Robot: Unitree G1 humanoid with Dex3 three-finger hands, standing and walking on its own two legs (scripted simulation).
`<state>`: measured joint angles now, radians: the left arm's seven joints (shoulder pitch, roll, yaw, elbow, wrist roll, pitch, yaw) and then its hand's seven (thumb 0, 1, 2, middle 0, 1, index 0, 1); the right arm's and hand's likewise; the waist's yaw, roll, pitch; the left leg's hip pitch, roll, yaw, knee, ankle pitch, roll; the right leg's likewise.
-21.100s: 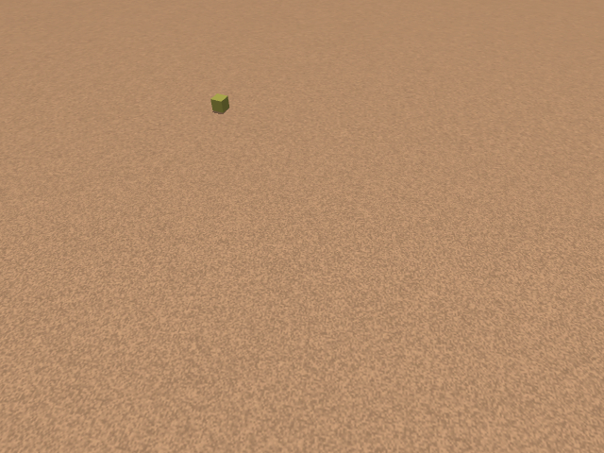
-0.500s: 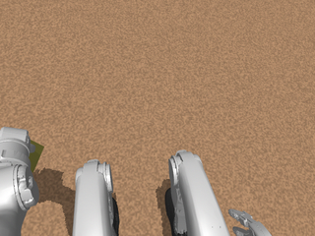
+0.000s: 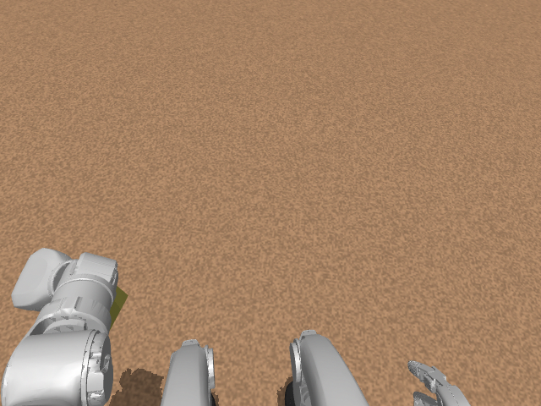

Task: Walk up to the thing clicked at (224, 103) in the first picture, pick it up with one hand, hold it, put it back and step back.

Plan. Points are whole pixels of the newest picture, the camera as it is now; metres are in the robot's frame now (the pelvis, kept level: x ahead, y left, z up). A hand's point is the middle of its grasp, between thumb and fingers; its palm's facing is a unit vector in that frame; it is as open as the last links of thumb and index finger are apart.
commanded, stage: lift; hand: left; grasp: from above
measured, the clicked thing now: (87, 303) +0.33 +0.30 -0.14
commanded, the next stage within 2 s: hold in 0.62 s
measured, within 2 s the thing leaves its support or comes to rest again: neither
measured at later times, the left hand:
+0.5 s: hand (59, 258) +0.35 +0.27 +0.03, palm faces -0.05 -0.51 -0.86, open 10.2 cm
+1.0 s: hand (46, 236) +0.36 +0.27 +0.06, palm faces -0.06 -0.46 -0.89, open 10.3 cm
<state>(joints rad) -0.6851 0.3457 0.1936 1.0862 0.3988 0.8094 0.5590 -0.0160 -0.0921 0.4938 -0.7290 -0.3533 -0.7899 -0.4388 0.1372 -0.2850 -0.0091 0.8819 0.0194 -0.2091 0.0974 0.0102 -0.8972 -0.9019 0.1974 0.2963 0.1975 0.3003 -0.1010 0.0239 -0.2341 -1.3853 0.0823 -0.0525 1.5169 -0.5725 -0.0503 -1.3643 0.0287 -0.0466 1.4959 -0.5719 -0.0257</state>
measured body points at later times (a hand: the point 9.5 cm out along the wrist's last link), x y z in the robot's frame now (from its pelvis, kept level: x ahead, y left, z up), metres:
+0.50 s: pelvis +0.04 +0.00 +0.10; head +0.11 +0.00 +0.55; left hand +0.35 +0.29 +0.07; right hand +0.13 -0.25 -0.03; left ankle +0.06 +0.15 -0.56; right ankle +0.06 -0.11 -0.56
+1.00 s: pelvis +0.06 +0.01 +0.13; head +0.11 +0.00 +0.58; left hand +0.36 +0.29 +0.12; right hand +0.17 -0.25 +0.00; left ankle +0.06 +0.15 -0.56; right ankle +0.06 -0.11 -0.56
